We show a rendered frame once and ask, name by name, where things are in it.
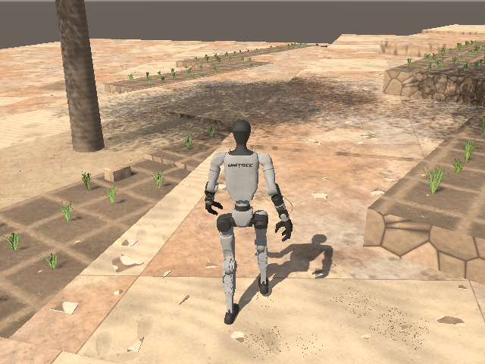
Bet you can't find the robot right hand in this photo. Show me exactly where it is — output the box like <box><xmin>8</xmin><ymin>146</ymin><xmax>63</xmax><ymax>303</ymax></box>
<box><xmin>275</xmin><ymin>219</ymin><xmax>293</xmax><ymax>241</ymax></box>

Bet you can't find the robot left hand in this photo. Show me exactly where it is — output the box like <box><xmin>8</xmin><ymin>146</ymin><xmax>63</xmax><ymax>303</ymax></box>
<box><xmin>205</xmin><ymin>201</ymin><xmax>223</xmax><ymax>215</ymax></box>

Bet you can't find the robot left forearm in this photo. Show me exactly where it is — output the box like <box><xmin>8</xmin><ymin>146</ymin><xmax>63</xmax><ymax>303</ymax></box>
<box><xmin>205</xmin><ymin>182</ymin><xmax>215</xmax><ymax>205</ymax></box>

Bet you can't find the right robot upper arm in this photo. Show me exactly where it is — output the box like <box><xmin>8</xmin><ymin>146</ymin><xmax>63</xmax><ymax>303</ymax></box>
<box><xmin>257</xmin><ymin>152</ymin><xmax>278</xmax><ymax>196</ymax></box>

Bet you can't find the left robot upper arm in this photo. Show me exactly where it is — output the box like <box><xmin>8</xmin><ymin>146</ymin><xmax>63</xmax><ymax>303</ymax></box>
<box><xmin>206</xmin><ymin>152</ymin><xmax>226</xmax><ymax>193</ymax></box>

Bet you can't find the robot right forearm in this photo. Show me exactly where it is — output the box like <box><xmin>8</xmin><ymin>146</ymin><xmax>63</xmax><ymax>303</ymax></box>
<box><xmin>271</xmin><ymin>184</ymin><xmax>289</xmax><ymax>221</ymax></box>

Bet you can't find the robot right shin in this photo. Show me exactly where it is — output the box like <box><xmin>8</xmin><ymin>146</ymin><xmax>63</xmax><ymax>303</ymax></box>
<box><xmin>257</xmin><ymin>238</ymin><xmax>268</xmax><ymax>284</ymax></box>

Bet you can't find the right robot thigh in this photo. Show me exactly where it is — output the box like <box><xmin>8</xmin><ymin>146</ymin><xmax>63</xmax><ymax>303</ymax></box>
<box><xmin>252</xmin><ymin>210</ymin><xmax>268</xmax><ymax>252</ymax></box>

